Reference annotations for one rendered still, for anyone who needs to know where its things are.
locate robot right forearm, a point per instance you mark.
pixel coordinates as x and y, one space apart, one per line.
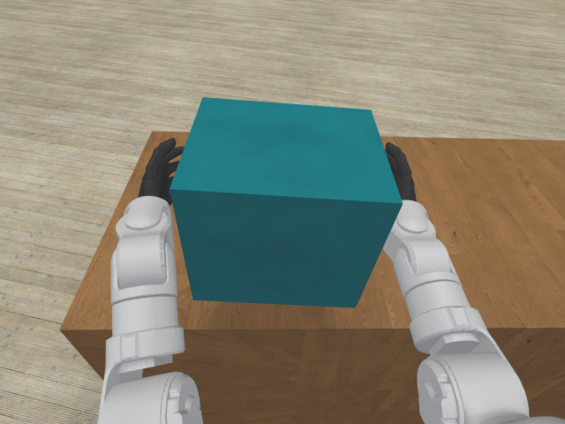
442 320

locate robot left forearm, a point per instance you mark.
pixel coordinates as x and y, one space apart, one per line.
145 331

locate robot right upper arm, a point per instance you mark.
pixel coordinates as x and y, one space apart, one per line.
472 388

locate carton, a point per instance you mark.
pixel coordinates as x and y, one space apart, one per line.
280 203

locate pedestal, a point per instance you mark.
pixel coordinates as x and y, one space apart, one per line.
497 205

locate robot left hand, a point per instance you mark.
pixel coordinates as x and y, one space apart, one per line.
156 181

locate robot right hand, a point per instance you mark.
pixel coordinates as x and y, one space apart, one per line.
401 171

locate robot left upper arm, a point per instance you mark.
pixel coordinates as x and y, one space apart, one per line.
171 398

